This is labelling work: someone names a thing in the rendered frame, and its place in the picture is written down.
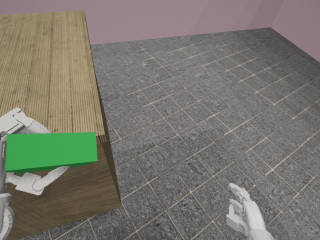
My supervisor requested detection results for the table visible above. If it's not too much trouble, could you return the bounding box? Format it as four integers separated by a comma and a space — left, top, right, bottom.
0, 10, 122, 240

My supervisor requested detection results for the robot left forearm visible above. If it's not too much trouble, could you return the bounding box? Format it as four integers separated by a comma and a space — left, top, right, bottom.
0, 193, 15, 240

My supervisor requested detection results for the robot left hand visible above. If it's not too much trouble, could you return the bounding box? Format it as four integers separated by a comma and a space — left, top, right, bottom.
0, 107, 70, 196

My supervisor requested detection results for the robot right forearm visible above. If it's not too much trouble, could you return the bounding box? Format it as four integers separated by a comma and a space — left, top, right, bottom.
247, 229, 274, 240

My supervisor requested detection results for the robot right hand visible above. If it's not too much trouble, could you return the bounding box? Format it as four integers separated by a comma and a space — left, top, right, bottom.
226, 183, 266, 237

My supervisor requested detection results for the sponge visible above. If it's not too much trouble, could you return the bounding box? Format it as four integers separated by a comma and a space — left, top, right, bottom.
5, 132, 98, 174

